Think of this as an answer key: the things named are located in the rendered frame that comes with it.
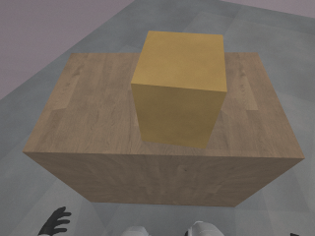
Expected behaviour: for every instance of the left robot thigh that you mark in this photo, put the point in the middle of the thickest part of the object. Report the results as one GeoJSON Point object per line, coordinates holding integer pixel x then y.
{"type": "Point", "coordinates": [135, 231]}

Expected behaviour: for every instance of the right robot thigh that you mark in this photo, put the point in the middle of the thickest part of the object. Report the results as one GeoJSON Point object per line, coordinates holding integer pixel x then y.
{"type": "Point", "coordinates": [203, 229]}

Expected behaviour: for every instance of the robot thigh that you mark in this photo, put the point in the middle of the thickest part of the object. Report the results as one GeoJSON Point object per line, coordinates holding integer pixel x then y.
{"type": "Point", "coordinates": [203, 229]}
{"type": "Point", "coordinates": [135, 231]}

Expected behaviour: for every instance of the carton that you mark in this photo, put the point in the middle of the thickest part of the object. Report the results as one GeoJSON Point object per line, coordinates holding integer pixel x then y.
{"type": "Point", "coordinates": [179, 86]}

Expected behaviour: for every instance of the robot left hand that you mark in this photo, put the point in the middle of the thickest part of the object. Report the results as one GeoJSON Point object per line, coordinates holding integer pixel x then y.
{"type": "Point", "coordinates": [49, 226]}

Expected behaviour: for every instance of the pedestal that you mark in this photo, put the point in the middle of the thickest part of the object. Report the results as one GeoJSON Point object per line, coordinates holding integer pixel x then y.
{"type": "Point", "coordinates": [88, 136]}

